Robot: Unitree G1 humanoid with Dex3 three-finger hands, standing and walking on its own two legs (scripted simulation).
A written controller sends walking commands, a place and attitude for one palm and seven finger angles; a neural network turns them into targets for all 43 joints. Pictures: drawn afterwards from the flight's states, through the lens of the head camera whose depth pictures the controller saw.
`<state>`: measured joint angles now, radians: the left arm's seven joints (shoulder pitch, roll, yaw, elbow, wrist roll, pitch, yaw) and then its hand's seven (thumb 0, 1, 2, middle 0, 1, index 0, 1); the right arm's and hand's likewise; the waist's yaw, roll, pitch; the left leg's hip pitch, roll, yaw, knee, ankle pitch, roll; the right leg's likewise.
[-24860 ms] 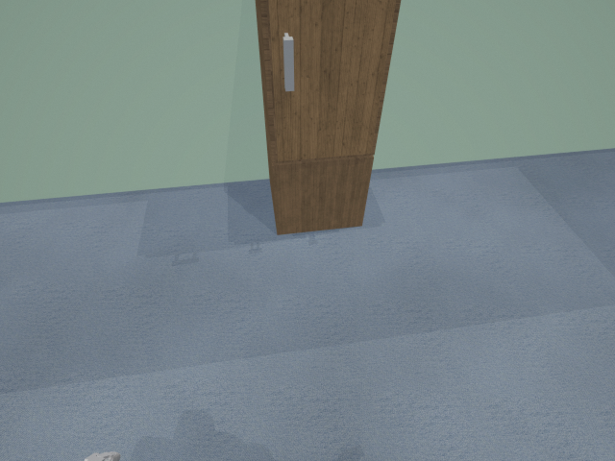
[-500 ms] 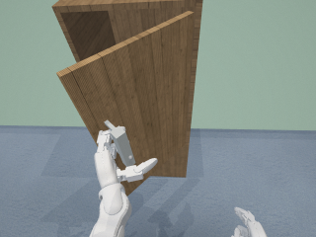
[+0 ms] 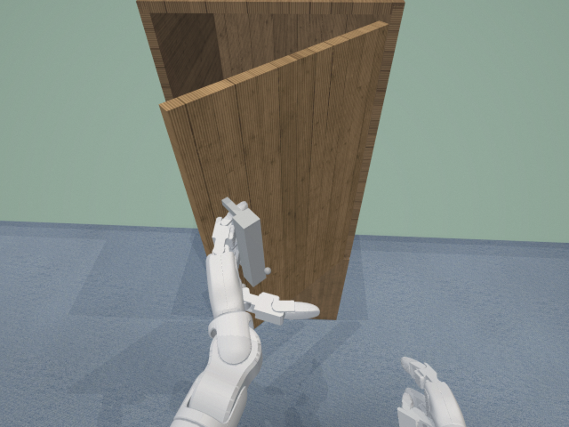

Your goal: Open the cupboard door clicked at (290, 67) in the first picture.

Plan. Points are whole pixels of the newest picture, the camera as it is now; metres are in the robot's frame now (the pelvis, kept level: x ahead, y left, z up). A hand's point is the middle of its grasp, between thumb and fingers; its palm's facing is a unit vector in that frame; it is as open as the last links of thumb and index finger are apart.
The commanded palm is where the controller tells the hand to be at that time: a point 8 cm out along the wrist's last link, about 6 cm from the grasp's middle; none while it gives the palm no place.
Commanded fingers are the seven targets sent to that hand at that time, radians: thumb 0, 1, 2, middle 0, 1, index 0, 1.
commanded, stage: slide the hand sideways off the handle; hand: left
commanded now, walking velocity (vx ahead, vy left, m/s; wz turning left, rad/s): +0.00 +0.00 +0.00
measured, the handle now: (242, 241) +0.37 +0.09 +0.07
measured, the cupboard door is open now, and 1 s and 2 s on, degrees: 44 47 47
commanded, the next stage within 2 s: draw the hand back to the body in 1.16 s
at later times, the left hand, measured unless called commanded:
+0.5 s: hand (257, 304) +0.26 +0.05 +0.07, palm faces -0.11 -0.99 -0.01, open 16.4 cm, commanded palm +0.24 +0.11 +0.07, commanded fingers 0.00 -0.50 0.30 -0.15 -0.30 -0.15 -0.30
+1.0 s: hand (215, 337) +0.22 +0.10 +0.07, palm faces -0.02 -1.00 -0.04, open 16.3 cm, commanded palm +0.19 +0.16 +0.07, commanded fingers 0.00 -0.50 0.30 -0.15 -0.30 -0.15 -0.30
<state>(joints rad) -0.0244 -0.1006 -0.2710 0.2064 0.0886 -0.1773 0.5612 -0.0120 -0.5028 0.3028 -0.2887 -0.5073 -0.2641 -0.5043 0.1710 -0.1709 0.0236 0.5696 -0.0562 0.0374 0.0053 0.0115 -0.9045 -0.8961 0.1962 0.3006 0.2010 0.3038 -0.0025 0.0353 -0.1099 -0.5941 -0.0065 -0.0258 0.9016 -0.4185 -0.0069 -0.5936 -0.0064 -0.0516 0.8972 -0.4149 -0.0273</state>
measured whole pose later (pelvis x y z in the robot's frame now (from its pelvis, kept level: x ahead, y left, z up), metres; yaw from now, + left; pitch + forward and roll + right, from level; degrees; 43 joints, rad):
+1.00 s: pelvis +0.03 -0.01 -0.01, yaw +0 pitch +10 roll +0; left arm 0.58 0.12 -0.12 -0.33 -0.09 -0.26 -0.04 -0.01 -0.50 0.30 -0.15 -0.30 -0.15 -0.30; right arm 0.28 -0.23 0.02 0.39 0.00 -0.06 -0.01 0.01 -0.90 -0.90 0.20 0.30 0.20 0.30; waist 0.01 0.04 -0.12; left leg -0.66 0.00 -0.04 1.00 -0.51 -0.02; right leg -0.65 0.00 -0.06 0.99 -0.51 -0.03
